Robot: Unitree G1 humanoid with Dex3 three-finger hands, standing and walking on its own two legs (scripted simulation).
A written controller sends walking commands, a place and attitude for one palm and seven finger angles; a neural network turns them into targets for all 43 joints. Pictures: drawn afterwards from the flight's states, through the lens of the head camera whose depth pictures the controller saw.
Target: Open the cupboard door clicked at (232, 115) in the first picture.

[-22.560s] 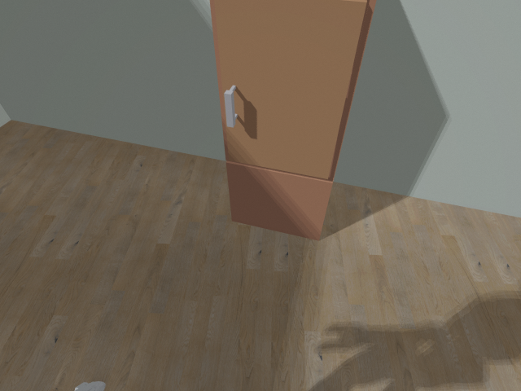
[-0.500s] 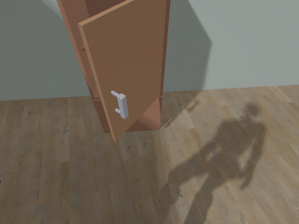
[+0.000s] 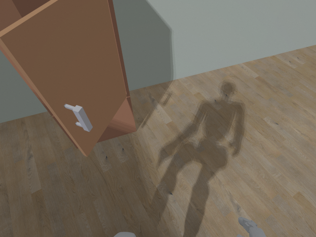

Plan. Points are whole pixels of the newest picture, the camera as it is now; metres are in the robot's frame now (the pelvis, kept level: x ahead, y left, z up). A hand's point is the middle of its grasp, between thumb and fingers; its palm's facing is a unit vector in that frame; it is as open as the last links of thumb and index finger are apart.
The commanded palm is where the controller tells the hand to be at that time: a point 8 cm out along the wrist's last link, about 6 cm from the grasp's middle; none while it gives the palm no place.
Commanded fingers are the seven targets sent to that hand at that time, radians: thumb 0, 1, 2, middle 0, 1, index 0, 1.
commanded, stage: walk to a spot facing it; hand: left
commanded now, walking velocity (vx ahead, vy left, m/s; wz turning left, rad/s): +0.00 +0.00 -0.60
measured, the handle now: (78, 117) +0.47 +0.34 -0.08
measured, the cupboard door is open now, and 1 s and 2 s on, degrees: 49 49 49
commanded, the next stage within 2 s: none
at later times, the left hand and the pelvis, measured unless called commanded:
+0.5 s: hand (113, 229) +0.15 +0.15 -0.17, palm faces -0.27 -0.92 -0.27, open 7.4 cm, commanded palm none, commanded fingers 0.00 0.90 0.90 -0.20 -0.30 -0.20 -0.30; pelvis +0.01 -0.03 -0.01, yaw -16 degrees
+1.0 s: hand (155, 192) +0.26 +0.04 -0.16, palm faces -0.54 -0.80 -0.25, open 7.4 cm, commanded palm none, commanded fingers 0.00 0.90 0.90 -0.20 -0.30 -0.20 -0.30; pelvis +0.06 -0.07 -0.02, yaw -34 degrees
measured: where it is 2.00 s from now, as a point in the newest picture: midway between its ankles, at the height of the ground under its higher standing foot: (228, 214)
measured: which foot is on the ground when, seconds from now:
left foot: up 0.00-0.02, down 0.04-0.28, up 0.30-0.60, down 0.62-0.90, up 0.92-1.00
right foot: down 0.00-0.04, up 0.06-0.26, down 0.28-0.60, up 0.62-0.88, down 0.90-1.00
